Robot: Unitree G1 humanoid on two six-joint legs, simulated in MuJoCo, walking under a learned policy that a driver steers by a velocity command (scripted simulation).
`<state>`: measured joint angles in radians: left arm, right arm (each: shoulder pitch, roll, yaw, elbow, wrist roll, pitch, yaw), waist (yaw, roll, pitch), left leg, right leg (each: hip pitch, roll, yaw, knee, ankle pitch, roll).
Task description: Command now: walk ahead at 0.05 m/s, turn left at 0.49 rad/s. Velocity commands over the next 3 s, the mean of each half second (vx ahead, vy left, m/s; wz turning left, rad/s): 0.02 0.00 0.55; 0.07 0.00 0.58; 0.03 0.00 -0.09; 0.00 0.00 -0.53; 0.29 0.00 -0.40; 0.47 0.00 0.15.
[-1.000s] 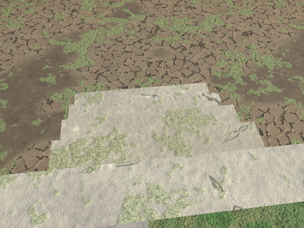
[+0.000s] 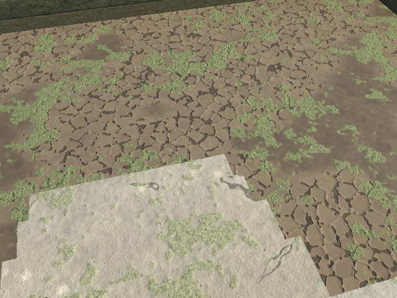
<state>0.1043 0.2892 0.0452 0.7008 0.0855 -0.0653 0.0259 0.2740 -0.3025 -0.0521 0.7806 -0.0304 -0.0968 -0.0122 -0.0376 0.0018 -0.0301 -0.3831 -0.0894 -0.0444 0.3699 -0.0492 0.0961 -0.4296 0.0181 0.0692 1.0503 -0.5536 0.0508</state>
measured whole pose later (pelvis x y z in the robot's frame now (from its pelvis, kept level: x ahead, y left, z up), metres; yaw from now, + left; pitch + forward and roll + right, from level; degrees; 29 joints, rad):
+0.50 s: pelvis +0.02 -0.08 +0.01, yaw +18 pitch +4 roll +2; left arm 0.23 0.29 0.03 0.72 0.03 -0.09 0.02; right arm 0.25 -0.32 -0.04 0.73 -0.07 -0.06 0.03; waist 0.04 0.00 -0.05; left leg -0.65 -0.05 -0.09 1.16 -0.31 -0.11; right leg -0.17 0.01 -0.08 0.27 -0.18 -0.07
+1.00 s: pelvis +0.02 +0.00 +0.00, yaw +35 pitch +2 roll +0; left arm 0.31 0.29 0.08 0.75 0.06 -0.06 0.06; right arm 0.15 -0.29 -0.06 0.76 -0.03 -0.06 0.10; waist 0.05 0.02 0.02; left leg -0.25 0.03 0.05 0.42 -0.16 0.05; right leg -0.04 -0.16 -0.34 0.33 -0.29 0.05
